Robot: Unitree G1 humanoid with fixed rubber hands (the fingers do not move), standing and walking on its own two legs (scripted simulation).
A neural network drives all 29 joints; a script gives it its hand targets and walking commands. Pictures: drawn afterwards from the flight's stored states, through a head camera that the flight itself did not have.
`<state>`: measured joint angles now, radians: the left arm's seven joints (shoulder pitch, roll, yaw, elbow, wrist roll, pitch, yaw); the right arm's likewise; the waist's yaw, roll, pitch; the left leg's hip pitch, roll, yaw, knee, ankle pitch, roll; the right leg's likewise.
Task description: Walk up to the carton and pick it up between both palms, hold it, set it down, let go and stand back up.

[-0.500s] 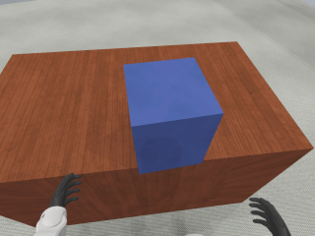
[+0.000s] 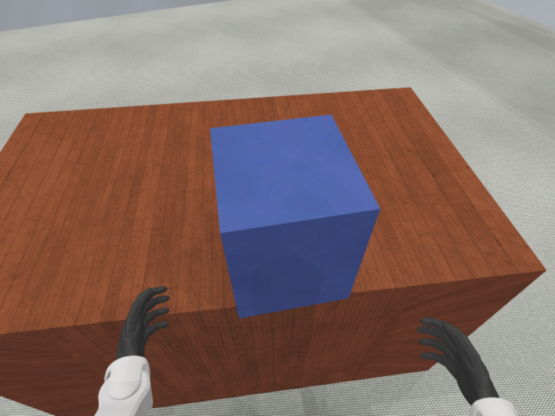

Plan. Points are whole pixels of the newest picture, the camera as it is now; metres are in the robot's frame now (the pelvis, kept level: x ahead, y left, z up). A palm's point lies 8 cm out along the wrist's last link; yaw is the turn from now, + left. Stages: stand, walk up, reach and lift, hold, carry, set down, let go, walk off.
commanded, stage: reach and lift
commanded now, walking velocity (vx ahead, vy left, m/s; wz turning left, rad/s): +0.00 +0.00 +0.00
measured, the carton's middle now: (284, 219) +0.41 -0.01 +0.03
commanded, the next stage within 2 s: none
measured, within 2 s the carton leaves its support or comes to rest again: neither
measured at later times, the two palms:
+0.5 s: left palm (141, 324) +0.24 +0.20 +0.02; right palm (450, 324) +0.23 -0.24 +0.01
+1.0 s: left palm (144, 264) +0.29 +0.19 +0.09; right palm (443, 257) +0.30 -0.23 +0.08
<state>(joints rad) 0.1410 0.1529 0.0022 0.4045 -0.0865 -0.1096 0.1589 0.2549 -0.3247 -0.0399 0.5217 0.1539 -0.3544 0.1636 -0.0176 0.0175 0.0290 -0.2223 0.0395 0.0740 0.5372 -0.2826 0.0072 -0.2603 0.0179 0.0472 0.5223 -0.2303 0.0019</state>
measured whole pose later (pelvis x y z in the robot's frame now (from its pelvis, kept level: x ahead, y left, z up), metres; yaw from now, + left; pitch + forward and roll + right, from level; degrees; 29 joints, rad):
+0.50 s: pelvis +0.01 +0.00 +0.00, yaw +0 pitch -1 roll +0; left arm 0.14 0.12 -0.03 0.21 -0.15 -0.03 0.20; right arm 0.15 -0.32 0.00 0.35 0.24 -0.23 0.12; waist 0.01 0.02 0.02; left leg -0.22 0.04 0.07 0.51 -0.28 0.00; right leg -0.26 0.02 0.05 0.50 -0.23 0.00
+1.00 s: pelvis -0.01 -0.01 +0.01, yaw +0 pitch -1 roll +0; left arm -0.15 0.12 0.03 0.05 -0.15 0.42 0.20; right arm -0.15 -0.35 0.00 0.27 0.28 0.10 0.03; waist 0.02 0.02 0.01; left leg -0.22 0.04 0.07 0.46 -0.22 0.00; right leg -0.26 0.02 0.05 0.45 -0.18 0.00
